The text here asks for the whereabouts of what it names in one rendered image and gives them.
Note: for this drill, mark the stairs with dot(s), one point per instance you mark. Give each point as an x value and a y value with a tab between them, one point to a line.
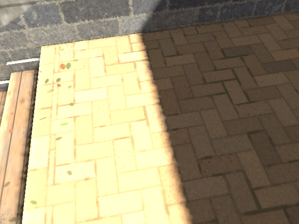
17	108

